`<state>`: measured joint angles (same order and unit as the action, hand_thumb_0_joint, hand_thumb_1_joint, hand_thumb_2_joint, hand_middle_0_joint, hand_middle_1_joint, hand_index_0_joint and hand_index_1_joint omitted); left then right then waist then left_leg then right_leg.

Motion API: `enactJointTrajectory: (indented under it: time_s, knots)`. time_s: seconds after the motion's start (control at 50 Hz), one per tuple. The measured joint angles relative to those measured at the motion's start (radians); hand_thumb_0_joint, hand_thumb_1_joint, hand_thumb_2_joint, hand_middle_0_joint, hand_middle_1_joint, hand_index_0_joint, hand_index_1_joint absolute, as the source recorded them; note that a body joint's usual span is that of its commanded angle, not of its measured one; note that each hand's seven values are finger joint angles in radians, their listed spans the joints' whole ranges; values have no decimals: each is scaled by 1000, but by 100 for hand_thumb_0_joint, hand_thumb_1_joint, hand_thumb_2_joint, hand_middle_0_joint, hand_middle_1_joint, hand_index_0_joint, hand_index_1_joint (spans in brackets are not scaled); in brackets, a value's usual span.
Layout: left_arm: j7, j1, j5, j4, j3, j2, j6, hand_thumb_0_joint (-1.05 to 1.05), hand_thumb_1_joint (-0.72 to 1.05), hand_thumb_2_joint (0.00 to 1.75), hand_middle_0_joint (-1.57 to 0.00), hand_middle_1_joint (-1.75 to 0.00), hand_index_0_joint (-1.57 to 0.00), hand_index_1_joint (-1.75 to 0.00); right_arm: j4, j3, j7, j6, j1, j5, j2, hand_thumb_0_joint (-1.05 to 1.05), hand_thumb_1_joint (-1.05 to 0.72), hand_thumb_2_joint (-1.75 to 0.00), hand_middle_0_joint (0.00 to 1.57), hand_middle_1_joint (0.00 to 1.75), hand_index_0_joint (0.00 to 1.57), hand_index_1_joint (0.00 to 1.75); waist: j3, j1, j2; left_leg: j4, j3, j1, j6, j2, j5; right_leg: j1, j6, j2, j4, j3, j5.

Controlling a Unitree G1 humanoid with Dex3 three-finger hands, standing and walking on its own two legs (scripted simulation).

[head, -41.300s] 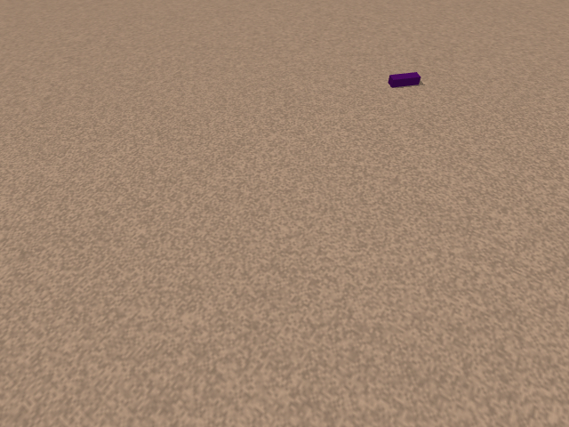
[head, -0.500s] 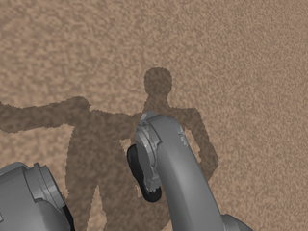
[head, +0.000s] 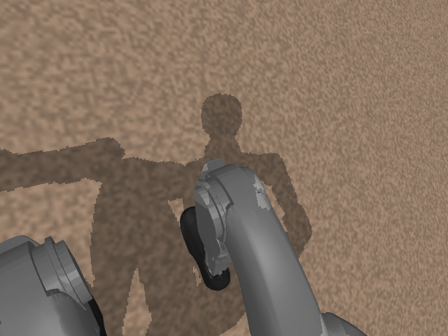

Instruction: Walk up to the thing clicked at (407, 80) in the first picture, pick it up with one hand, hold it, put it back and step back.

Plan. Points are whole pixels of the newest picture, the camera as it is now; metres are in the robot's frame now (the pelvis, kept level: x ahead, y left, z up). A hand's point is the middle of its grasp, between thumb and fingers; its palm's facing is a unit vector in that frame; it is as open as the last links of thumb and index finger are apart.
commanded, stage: open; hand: left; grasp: from above
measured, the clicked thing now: out of the picture +0.43 +0.34 -0.28
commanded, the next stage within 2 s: withdraw in 0.56 s
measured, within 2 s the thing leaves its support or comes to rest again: neither
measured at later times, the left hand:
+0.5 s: hand out of the picture +0.42 +0.34 -0.25, palm faces -0.30 -0.33 -0.89, open 13.3 cm
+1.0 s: hand out of the picture +0.45 +0.37 -0.17, palm faces -0.20 -0.26 -0.94, open 14.0 cm
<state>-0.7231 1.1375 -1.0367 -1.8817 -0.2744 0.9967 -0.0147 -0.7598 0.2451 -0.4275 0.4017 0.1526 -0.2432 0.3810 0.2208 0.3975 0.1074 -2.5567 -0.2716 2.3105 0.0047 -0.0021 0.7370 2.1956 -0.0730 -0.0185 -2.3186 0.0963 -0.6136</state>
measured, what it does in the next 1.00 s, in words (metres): stands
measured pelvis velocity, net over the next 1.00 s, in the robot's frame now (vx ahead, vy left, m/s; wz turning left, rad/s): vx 0.01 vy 0.00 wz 0.02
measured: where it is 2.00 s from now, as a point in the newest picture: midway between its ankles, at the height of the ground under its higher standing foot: (157, 300)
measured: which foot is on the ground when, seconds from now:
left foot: down 0.00-1.00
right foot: down 0.00-1.00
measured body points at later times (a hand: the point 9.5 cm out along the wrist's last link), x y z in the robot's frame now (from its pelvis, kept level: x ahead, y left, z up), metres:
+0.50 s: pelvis +0.00 +0.00 +0.01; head +0.28 +0.12 +0.33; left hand +0.44 +0.35 -0.20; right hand +0.01 -0.25 -0.03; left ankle +0.06 +0.12 -0.27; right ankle +0.14 -0.15 -0.27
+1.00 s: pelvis +0.01 +0.00 +0.02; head +0.25 +0.12 +0.38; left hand +0.46 +0.38 -0.12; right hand +0.03 -0.27 -0.04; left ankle +0.06 +0.12 -0.27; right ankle +0.14 -0.15 -0.27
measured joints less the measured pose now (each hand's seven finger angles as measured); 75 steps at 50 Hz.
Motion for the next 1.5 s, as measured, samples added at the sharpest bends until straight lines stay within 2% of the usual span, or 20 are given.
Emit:
enactJointTrajectory:
  time_s: [0.22, 0.4, 0.7, 0.78, 0.84, 0.88, 0.94, 0.98, 1.04, 1.12, 1.18, 1.22, 1.3, 1.34, 1.38, 1.44, 1.5]
  knots:
    - [-9, -12, 2, -5, -11, -8, 1, 0, -45, 105, -18, -102, -17, -104, 8, 3, 0, 3, 3, 8, -3, 1, -89, -90, 20, 30, 20, 30, -1, -1, -3, 9, -2, -6, -1, 1, -1, -6, -3, 1, 10, 3, 2]
    - [-6, -1, -1, 3, -8, 7, 1, 0, -49, 113, -15, -108, -13, -110, 9, 1, 5, 3, 6, 8, 8, 1, -89, -90, 20, 30, 20, 30, 12, 5, 5, 12, -2, -5, 1, 1, -8, -8, -1, 2, 15, 5, 8]
    - [-7, -9, 6, 1, -8, 8, -5, 0, -49, 116, -14, -109, -12, -112, 11, 2, 8, -1, 15, 11, 11, 1, -88, -90, 20, 30, 20, 30, 7, 8, 1, 21, -5, -12, 0, 0, -7, -17, -4, 5, 25, 9, 7]
    - [3, -10, 8, 19, -19, 8, -6, 0, -49, 112, -12, -107, -11, -108, 17, -1, 11, -2, 17, 12, 9, 1, -89, -90, 20, 30, 20, 30, 10, 5, 1, 25, -2, -14, 1, 1, -10, -19, -4, 6, 28, 8, 9]
    - [20, -23, 10, 83, -41, -6, -6, 0, -49, 108, -11, -105, -10, -105, 13, -14, 13, -8, 27, 15, 7, 1, -90, -90, 20, 30, 20, 30, -1, -5, -5, 30, 2, -12, 0, 0, -12, -15, 1, 8, 30, 5, 10]
    - [49, -43, 10, 150, -42, -28, -8, 0, -50, 106, -10, -103, -10, -104, 5, -29, 15, -19, 39, 22, 3, 1, -90, -90, 20, 30, 20, 30, -24, -17, -16, 35, 6, -9, -3, 0, -12, -9, 9, 11, 29, 2, 8]
    - [108, -98, 10, 282, -12, -82, -13, 0, -52, 104, -10, -102, -9, -102, -14, -61, 21, -50, 56, 40, -6, 1, -90, -90, 20, 30, 20, 30, -85, -45, -45, 47, 17, -4, -6, 2, -4, 4, 17, 15, 30, -5, -2]
    - [157, -149, 8, 381, 25, -127, -15, 0, -52, 103, -10, -101, -9, -102, -27, -87, 28, -81, 65, 62, -11, 1, -91, -90, 20, 30, 20, 30, -144, -71, -75, 60, 27, 0, -7, 2, 2, 14, 21, 19, 34, -12, -11]
    - [242, -209, -14, 463, 79, -177, -10, 0, -53, 103, -9, -100, -9, -101, -35, -129, 40, -136, 59, 93, -12, 1, -91, -90, 20, 30, 20, 30, -229, -108, -130, 81, 50, 1, -2, 0, 8, 20, 26, 28, 39, -29, -26]
    - [394, -254, -23, 511, 176, -210, 4, 0, -53, 102, -9, -100, -8, -101, -7, -184, 74, -206, 20, 120, -14, 1, -91, -90, 20, 30, 20, 30, -270, -153, -176, 116, 96, -31, 13, 3, 0, -2, 15, 34, 51, -66, -33]
    - [514, -276, -20, 574, 224, -237, 54, 0, -53, 103, -9, -100, -8, -101, 27, -210, 110, -241, -11, 133, -18, 1, -91, -91, 20, 30, 20, 30, -266, -188, -187, 150, 124, -58, 18, 1, -23, -23, 11, 41, 67, -88, -24]
    - [576, -288, -20, 616, 244, -252, 104, 0, -53, 103, -9, -100, -8, -102, 47, -218, 139, -260, -30, 138, -24, 1, -91, -91, 20, 30, 20, 30, -253, -208, -183, 173, 136, -78, 17, -1, -39, -38, 9, 45, 79, -98, -15]
    - [649, -305, -51, 674, 245, -257, 236, 0, -53, 104, -9, -101, -8, -103, 75, -215, 206, -290, -58, 135, -36, 1, -91, -91, 20, 30, 20, 30, -233, -232, -156, 204, 142, -94, 7, -6, -67, -47, 8, 50, 96, -102, 5]
    - [654, -307, -79, 694, 230, -248, 309, 0, -53, 104, -10, -101, -9, -103, 77, -211, 236, -303, -62, 132, -41, 1, -91, -91, 20, 30, 20, 30, -234, -239, -136, 207, 138, -89, 1, -8, -74, -40, 5, 50, 96, -100, 12]
    - [633, -299, -117, 695, 222, -232, 374, 0, -53, 104, -10, -101, -9, -103, 73, -202, 258, -317, -63, 126, -44, 1, -91, -90, 20, 30, 20, 30, -239, -241, -116, 201, 131, -79, -7, -10, -76, -28, 5, 49, 88, -96, 15]
    - [559, -266, -180, 661, 220, -201, 430, 0, -52, 103, -10, -101, -9, -102, 64, -189, 277, -340, -65, 116, -49, 1, -91, -90, 20, 30, 20, 30, -246, -231, -91, 179, 120, -62, -15, -12, -72, -12, 5, 47, 70, -90, 14]
    - [464, -208, -233, 574, 236, -185, 424, 0, -51, 103, -10, -101, -9, -102, 58, -182, 286, -358, -61, 106, -56, 1, -90, -90, 20, 30, 20, 30, -255, -211, -78, 160, 113, -39, -17, -17, -69, 7, 13, 48, 53, -85, 9]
